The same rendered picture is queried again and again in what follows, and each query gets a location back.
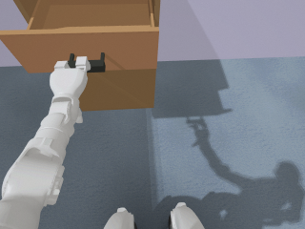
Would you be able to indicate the drawer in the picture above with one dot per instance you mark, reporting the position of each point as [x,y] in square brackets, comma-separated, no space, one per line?
[122,29]

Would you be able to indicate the left robot forearm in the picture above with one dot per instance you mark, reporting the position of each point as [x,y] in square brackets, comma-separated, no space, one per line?
[54,134]

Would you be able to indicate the handle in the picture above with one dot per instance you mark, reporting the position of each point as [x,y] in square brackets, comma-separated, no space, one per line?
[97,66]

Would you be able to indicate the robot left shin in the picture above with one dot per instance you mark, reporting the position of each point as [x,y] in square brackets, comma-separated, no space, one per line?
[122,209]

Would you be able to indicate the left robot hand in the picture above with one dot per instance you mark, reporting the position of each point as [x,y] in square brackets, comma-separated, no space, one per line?
[73,81]

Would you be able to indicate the robot left thigh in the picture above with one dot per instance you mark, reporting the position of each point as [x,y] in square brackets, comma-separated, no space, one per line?
[120,220]

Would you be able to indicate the left robot upper arm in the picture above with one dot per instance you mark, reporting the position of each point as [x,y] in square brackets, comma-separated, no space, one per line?
[34,184]

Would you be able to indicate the cabinet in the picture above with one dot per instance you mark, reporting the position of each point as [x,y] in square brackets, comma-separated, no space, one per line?
[112,89]

